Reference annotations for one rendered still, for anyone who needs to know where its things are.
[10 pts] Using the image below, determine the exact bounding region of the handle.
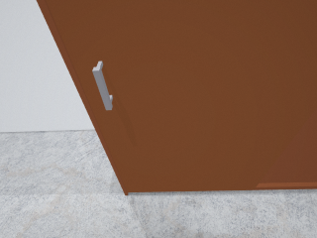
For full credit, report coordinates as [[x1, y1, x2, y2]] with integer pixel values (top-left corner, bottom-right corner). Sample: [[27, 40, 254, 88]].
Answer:
[[92, 60, 113, 110]]

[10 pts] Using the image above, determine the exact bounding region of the wardrobe door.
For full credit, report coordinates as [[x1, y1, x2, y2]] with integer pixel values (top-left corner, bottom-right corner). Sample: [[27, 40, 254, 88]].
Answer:
[[46, 0, 317, 192], [260, 108, 317, 183]]

